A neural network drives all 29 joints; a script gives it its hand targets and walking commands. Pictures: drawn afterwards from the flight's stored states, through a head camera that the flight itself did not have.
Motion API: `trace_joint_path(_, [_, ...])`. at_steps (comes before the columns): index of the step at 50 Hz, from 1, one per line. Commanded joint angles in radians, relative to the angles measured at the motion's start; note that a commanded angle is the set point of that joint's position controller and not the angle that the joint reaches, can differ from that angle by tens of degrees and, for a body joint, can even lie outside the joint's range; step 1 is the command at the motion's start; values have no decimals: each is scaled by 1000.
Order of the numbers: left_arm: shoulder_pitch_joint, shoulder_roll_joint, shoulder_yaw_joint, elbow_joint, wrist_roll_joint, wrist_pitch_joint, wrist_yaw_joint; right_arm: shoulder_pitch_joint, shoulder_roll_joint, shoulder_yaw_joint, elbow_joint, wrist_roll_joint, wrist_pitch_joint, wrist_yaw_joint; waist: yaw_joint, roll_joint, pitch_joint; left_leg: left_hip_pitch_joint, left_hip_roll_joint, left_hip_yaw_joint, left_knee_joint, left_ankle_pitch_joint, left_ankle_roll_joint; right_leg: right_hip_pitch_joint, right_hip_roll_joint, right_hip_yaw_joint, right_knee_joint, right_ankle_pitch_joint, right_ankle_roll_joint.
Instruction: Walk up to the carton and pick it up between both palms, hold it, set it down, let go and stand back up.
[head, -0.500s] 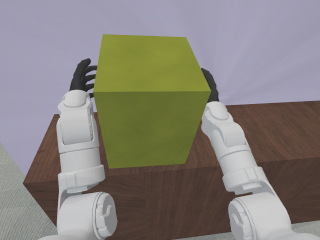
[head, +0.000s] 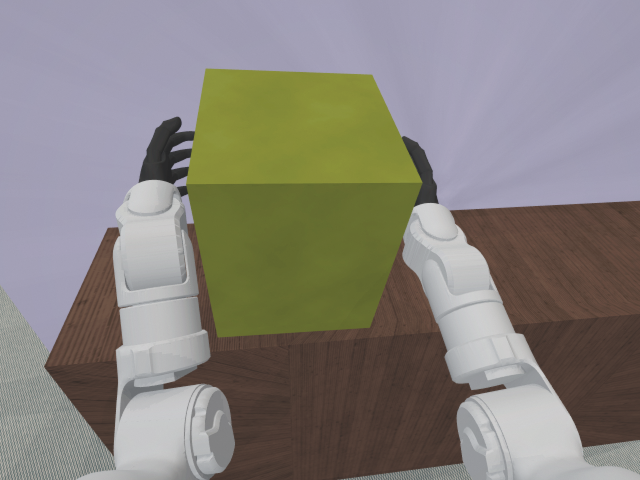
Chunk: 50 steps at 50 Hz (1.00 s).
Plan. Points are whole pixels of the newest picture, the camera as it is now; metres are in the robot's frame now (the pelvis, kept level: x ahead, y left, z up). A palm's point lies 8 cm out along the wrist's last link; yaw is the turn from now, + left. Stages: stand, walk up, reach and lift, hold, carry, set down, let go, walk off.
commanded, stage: hold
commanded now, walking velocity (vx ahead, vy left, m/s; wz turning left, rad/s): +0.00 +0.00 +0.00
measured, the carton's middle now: (293, 207) +0.38 +0.01 +0.19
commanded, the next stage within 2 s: set down in 0.64 s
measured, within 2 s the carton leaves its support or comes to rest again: neither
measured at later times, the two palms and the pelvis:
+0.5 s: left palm (159, 188) +0.36 +0.16 +0.24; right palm (417, 204) +0.35 -0.13 +0.21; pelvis +0.00 +0.00 +0.00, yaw +0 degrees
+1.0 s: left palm (146, 183) +0.37 +0.17 +0.24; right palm (398, 194) +0.37 -0.12 +0.21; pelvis +0.01 +0.00 +0.00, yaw +0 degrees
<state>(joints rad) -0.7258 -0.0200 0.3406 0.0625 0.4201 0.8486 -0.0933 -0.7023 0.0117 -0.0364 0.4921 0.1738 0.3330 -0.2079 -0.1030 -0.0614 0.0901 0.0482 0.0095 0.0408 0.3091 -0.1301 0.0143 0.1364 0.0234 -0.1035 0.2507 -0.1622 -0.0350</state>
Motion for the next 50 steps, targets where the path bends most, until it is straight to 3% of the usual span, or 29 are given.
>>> trace_joint_path(1, [-489, -478, -415, -37, -156, -37, -128, -780, 461, 317, -292, 61, -60, 74, -9, 83, -354, 94, -18, 19, -21, 146, -13, -6, 7, -5, -28, 146, 69])
trace_joint_path(32, [-492, -477, -412, -36, -154, -35, -128, -782, 462, 313, -294, 58, -58, 76, -10, 80, -346, 91, -16, 17, -27, 128, -11, -14, 8, -7, -33, 125, 69])
trace_joint_path(33, [-496, -483, -419, -64, -164, -48, -130, -790, 465, 339, -328, 66, -67, 82, 40, 84, -370, 95, -27, 21, -27, 106, 12, -32, 0, -10, -13, 107, 58])
trace_joint_path(41, [-487, -473, -392, 10, -145, -97, -145, -777, 442, 274, -236, 11, -127, 96, 34, 75, -326, 93, -17, 30, -47, 67, 15, -78, -3, -15, -25, 39, 57])
trace_joint_path(50, [-441, -427, -337, 79, -111, -228, -161, -740, 388, 159, -148, -117, -300, 113, 30, 75, -309, 106, -10, 51, -36, 108, 7, -61, -2, -35, -30, 65, 59])
